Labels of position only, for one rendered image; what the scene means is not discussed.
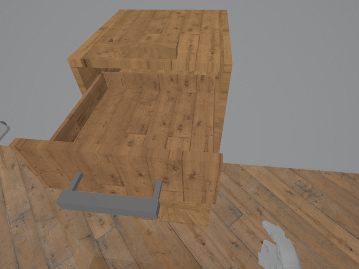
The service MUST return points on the drawer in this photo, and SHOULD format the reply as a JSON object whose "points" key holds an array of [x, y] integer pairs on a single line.
{"points": [[130, 129]]}

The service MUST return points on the handle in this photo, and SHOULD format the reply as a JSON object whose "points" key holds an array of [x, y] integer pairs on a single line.
{"points": [[137, 50], [109, 204]]}

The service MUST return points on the cabinet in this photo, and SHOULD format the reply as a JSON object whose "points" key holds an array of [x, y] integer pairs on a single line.
{"points": [[204, 48]]}

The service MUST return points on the robot right hand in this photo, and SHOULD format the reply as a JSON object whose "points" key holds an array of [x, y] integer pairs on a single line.
{"points": [[278, 256]]}

